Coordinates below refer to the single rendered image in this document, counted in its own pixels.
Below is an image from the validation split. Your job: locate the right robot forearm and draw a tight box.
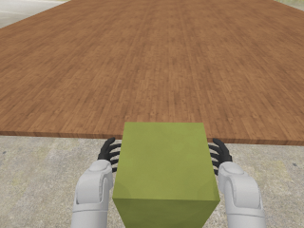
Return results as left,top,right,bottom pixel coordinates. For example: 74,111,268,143
218,161,267,228

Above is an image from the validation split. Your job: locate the robot right hand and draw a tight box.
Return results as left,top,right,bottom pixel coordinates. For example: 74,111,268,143
208,138,233,176

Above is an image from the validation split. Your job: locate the left robot forearm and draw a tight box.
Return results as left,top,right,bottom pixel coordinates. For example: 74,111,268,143
70,160,113,228

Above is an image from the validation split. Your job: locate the carton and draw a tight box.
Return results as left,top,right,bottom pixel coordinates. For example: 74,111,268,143
112,122,220,228

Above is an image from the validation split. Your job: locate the robot left hand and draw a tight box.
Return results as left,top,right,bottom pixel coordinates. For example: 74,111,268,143
97,137,122,173

